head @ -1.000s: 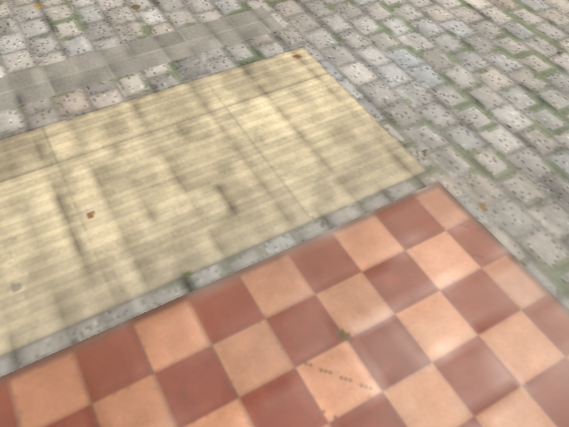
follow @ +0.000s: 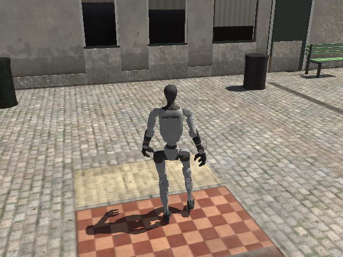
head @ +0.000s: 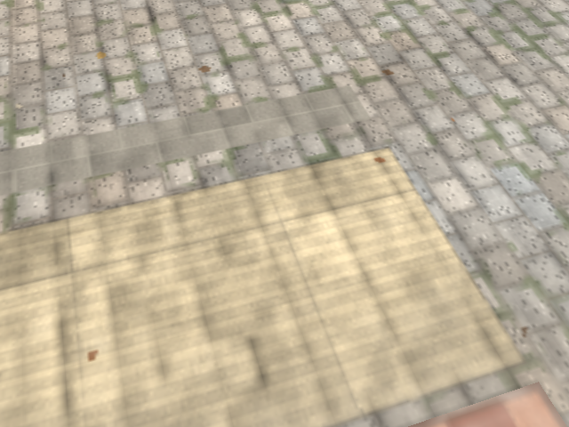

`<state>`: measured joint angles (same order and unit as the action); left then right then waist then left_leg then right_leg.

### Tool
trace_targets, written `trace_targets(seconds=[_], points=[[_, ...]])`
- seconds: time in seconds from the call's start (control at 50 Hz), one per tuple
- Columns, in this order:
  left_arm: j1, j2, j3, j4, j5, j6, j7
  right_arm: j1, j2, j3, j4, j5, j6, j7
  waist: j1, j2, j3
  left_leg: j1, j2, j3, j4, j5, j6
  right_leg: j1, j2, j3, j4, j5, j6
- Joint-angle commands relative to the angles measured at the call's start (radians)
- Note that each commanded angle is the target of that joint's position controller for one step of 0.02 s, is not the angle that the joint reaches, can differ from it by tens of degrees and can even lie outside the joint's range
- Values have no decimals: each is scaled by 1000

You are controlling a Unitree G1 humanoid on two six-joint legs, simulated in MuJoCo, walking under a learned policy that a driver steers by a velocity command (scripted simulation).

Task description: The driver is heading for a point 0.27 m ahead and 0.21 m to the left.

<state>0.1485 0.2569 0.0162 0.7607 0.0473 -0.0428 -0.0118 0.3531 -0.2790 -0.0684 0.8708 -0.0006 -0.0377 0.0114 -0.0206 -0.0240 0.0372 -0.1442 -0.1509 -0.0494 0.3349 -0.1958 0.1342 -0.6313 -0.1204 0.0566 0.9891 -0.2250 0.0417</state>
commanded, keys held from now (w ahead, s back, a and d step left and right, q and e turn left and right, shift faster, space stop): w+q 0.50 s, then no key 0.50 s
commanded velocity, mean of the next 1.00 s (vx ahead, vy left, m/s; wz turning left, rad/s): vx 0.35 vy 0.00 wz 0.41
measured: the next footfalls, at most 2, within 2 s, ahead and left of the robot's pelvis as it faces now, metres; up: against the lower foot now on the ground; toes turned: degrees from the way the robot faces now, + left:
right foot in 0.24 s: +0.32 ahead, -0.14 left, +0.00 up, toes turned +10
left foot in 0.72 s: +0.48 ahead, +0.15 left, +0.00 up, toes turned +24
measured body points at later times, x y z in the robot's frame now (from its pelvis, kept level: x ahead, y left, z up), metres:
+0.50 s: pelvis +0.27 -0.04 +0.00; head +0.30 -0.05 +0.45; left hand +0.24 +0.24 -0.11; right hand +0.48 -0.27 -0.11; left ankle +0.27 +0.10 -0.66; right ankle +0.28 -0.14 -0.74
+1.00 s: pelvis +0.41 +0.04 +0.00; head +0.43 +0.06 +0.44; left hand +0.37 +0.30 -0.15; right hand +0.59 -0.14 -0.13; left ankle +0.44 +0.13 -0.74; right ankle +0.47 -0.09 -0.71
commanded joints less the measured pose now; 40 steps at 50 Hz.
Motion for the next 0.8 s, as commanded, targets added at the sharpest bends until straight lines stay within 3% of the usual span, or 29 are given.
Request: trace_targets(seconds=[0.02, 0.1, 0.14, 0.18, 0.2, 0.22, 0.24, 0.26, 0.28, 0.3, 0.32, 0.36, 0.42, 0.5, 0.58, 0.64, 0.68, 0.7, 0.72, 0.74, 0.76, 0.78, 0.8], points=[[-59, 67, 11, -74, -4, 2, -4, 32, -149, -36, -55, 3, -15, -3, -12, 79, 8, -45, 219, -202, -125, 310, 116, 10, 34, -62, -155, 134, 25], [-176, 73, 5, -115, -16, -9, -10, 97, -161, -42, -52, -7, -8, -9, -70, 94, -8, 61, 233, -244, -63, 375, 95, 8, 72, -59, -309, 205, 15], [-197, 88, 5, -132, -19, -18, -9, 96, -172, -45, -61, -15, -7, -15, -70, 100, -11, 95, 255, -283, -21, 406, 83, 42, 89, -44, -370, 179, 0], [-122, 119, 15, -119, -22, -27, -5, 42, -190, -50, -83, -20, -10, -22, -19, 110, -23, 69, 270, -319, 30, 423, 49, 183, 108, -27, -444, 117, -26], [-34, 141, 24, -93, -22, -32, 2, 11, -200, -52, -93, -21, -14, -20, 24, 108, -53, 40, 258, -324, 102, 488, 30, 308, 132, -34, -468, 71, -42], [97, 167, 37, -57, -16, -45, 12, -5, -193, -48, -95, -14, -20, -13, 94, 58, -116, -4, 201, -285, 269, 499, 5, 487, 124, -29, -534, 80, -68], [250, 239, 55, -47, 5, -54, 30, 5, -125, -28, -119, -2, -30, -3, 150, -53, -257, -104, 132, -203, 539, 309, -22, 709, -72, 165, -578, -121, -117], [259, 328, 75, -57, 20, -41, 37, 106, -36, -9, -154, 23, -30, -3, 88, -278, -343, -408, -23, -79, 795, -346, -52, 915, -328, 616, -691, -232, -218], [209, 271, 74, -56, 1, -26, 33, 120, -119, -15, -130, -10, -15, -11, 56, -201, -292, -512, 63, -73, 913, -341, -42, 840, -330, 734, -718, -348, -253], [145, 172, 52, -73, -7, -23, 29, 56, -140, -21, -119, -20, -7, -7, 53, -65, -162, -519, 113, -67, 926, -239, -44, 713, -283, 570, -727, -345, -232], [106, 123, 40, -68, -10, -24, 25, 7, -125, -17, -124, -22, -4, 3, 46, -17, -83, -497, 145, -53, 884, -170, -54, 611, -224, 408, -745, -207, -209], [113, 103, 33, -44, -14, -34, 27, -11, -105, -15, -128, -37, 15, 23, 27, -89, -39, -454, 184, -35, 832, -131, -75, 525, -148, 208, -774, 5, -172], [153, 111, 41, -14, -29, -60, 16, -48, -80, -9, -150, -36, 37, 39, 16, -88, -39, -476, 193, -19, 822, -82, -89, 521, -145, 86, -800, 200, -187], [183, 116, 49, 14, -28, -63, 12, -177, -63, 1, -199, -36, 42, 52, 29, -71, -1, -571, 216, 3, 716, 36, -111, 547, -142, -42, -841, 258, -199], [183, 119, 47, 39, -33, -59, 10, -269, -7, 29, -223, -34, 25, 59, 34, -76, 20, -395, 177, 86, 395, 154, -106, 487, -87, -195, -776, 573, -170], [225, 148, 54, 70, -38, -46, 14, -275, -20, 29, -220, -41, 17, 52, 43, -101, -10, -306, 140, 116, 284, 126, -79, 560, -106, -198, -688, 713, -151], [225, 167, 59, 83, -44, -31, 23, -182, -46, 19, -188, -54, 4, 40, 3, -96, -55, -197, 105, 108, 191, 104, -44, 600, -103, -196, -535, 783, -134], [226, 166, 58, 86, -49, -23, 26, -78, -64, 11, -146, -66, -10, 31, -44, -43, -109, -58, 89, 106, 95, 207, -26, 572, -69, -227, -375, 713, -111], [264, 136, 48, 67, -48, -23, 27, 11, -129, -3, -126, -80, -22, 20, -66, 58, -207, 159, 238, -23, 123, 553, 3, 427, -24, -242, -162, 399, -82], [376, 13, 19, 42, -51, -15, 20, 23, -198, -14, -139, -65, -23, 6, 1, 266, -363, 439, 558, -345, 260, 1210, 150, 172, 106, -212, 158, -465, -50], [391, 72, 28, 80, -55, 15, 30, 72, -175, -15, -134, 5, -12, -7, -53, 184, -507, 430, 586, -387, 217, 1219, 237, 183, 117, -50, 241, -444, -48], [318, 86, 32, 75, -55, 26, 27, -4, -130, -3, -134, 12, -2, -17, -31, 144, -386, 311, 525, -314, 137, 981, 224, 148, 91, -31, 250, -384, -44], [238, 74, 27, 63, -44, 27, 25, -88, -73, 17, -135, 7, 3, -24, -10, 125, -231, 171, 467, -250, 72, 832, 180, 126, 66, -33, 186, -328, -42]])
